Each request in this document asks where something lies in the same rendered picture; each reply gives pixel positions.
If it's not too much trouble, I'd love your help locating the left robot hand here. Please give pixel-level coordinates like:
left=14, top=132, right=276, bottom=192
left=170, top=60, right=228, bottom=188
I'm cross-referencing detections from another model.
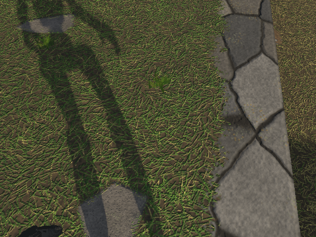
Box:
left=18, top=225, right=63, bottom=237

